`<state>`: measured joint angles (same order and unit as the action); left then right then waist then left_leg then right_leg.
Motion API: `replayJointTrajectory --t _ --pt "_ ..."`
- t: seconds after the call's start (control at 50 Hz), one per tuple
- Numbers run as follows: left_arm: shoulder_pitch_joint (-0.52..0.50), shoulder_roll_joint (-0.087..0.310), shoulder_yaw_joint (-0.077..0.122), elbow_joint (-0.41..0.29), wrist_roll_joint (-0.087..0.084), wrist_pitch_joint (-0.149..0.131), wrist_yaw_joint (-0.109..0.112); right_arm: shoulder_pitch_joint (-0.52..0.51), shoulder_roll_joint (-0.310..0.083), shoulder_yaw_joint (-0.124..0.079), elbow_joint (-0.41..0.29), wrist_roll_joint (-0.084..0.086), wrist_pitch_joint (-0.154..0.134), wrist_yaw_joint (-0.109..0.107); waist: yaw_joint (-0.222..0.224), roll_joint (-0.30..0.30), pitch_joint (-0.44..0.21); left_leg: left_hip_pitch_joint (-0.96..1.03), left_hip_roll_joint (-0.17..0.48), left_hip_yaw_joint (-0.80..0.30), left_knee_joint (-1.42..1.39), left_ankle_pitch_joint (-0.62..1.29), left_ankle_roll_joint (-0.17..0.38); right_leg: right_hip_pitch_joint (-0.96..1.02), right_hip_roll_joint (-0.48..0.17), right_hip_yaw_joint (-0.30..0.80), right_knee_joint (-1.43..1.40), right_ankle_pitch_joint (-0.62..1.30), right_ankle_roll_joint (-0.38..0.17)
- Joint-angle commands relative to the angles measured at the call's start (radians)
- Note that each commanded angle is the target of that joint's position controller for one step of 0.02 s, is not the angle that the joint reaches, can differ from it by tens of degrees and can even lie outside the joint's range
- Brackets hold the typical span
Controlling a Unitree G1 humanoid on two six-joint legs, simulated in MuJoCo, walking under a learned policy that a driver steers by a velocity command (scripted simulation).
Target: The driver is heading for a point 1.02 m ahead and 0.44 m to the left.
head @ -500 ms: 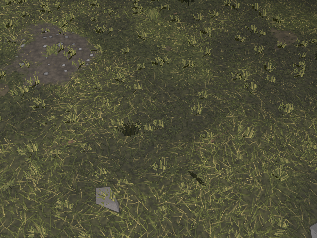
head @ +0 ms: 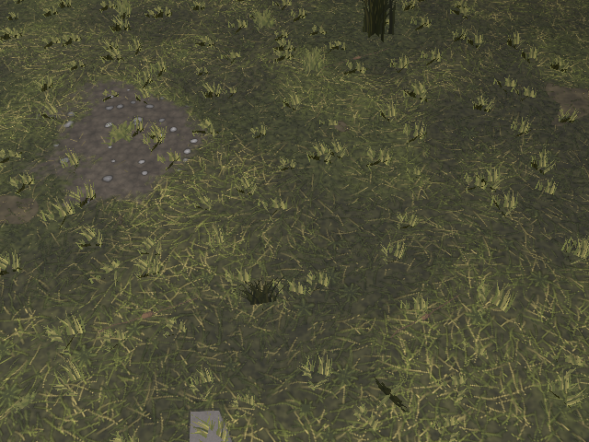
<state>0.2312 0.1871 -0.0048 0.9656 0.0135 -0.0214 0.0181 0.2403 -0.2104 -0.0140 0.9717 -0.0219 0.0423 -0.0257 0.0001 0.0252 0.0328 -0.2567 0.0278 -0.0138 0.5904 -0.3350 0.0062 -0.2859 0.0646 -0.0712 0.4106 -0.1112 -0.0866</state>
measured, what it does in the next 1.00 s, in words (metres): steps on the spot: left foot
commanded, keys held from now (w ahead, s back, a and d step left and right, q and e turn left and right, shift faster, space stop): no key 1.00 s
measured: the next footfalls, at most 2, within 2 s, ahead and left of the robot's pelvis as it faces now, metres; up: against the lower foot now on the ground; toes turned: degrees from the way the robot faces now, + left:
left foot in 0.02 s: +0.04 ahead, +0.13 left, +0.00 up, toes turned +0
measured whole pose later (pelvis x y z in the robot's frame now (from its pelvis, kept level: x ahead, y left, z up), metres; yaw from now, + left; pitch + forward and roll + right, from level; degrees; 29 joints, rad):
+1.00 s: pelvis +0.04 +0.03 +0.01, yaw +0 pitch -1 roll +0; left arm 0.28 0.13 0.00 1.18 0.01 0.00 0.04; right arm 0.34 -0.12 0.01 1.15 -0.01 -0.01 -0.05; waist 0.00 0.01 0.02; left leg -0.09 -0.01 0.01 0.40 -0.28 0.02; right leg -0.20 0.03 -0.03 0.39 -0.16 -0.04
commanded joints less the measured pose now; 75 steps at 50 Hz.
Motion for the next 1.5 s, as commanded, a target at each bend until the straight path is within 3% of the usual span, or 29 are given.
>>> replayJointTrajectory --t 0.02,0.04,0.06,0.1,0.2,0.3,0.74,1.5 --pt "-0.022 0.126 0.030 -0.029 -0.008 0.009 0.005 0.137 -0.061 -0.005 0.025 -0.012 -0.008 -0.005 -0.045 -0.073 0.005 0.183 0.023 -0.018 -0.172 0.093 0.030 -0.166 -0.211 0.254 -0.221 -0.432 0.001" --pt "-0.002 0.114 0.031 -0.022 -0.012 0.014 0.005 0.128 -0.087 -0.005 0.022 -0.015 -0.020 -0.007 -0.026 -0.035 0.033 0.135 0.080 -0.091 -0.239 0.029 0.045 -0.155 -0.179 0.234 -0.198 -0.396 0.030" --pt "0.012 0.101 0.033 -0.013 -0.018 0.020 0.003 0.096 -0.099 -0.008 0.033 0.002 -0.028 -0.004 0.008 0.064 0.084 -0.032 0.091 -0.129 -0.278 -0.073 0.057 -0.057 -0.119 0.169 -0.163 -0.271 0.040" --pt "0.048 0.089 0.032 0.023 -0.008 0.017 0.000 0.059 -0.067 0.002 0.039 0.009 -0.051 -0.003 0.031 0.084 0.051 -0.127 0.097 -0.138 -0.345 -0.086 0.035 0.137 -0.116 0.155 -0.088 -0.096 0.033" --pt "0.061 0.087 0.030 0.075 -0.005 0.006 0.004 0.094 -0.052 0.004 0.069 0.014 -0.058 -0.009 0.015 0.001 0.025 -0.017 0.067 -0.092 -0.302 0.047 0.034 0.116 -0.139 0.174 -0.107 -0.075 0.026" --pt "0.067 0.074 0.025 0.112 -0.006 0.008 0.011 0.122 -0.044 0.007 0.094 0.012 -0.056 -0.012 0.005 -0.022 0.027 0.005 0.067 -0.085 -0.291 0.077 0.042 0.112 -0.139 0.172 -0.111 -0.059 0.032" --pt "0.105 0.027 0.018 0.199 -0.007 0.013 0.024 0.166 0.006 0.019 0.160 0.012 -0.057 -0.022 0.006 -0.015 0.045 0.036 0.062 -0.073 -0.283 0.149 0.044 0.134 -0.144 0.165 -0.086 0.019 0.034" --pt "0.144 -0.005 0.014 0.224 -0.007 0.014 0.029 0.212 0.037 0.019 0.184 0.011 -0.062 -0.026 0.005 -0.017 0.061 0.062 0.062 -0.072 -0.287 0.188 0.048 0.139 -0.148 0.156 -0.069 0.051 0.039"
Over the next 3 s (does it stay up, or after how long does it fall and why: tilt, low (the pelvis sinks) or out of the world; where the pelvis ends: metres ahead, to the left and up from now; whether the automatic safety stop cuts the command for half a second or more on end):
stays up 0.27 0.01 0.00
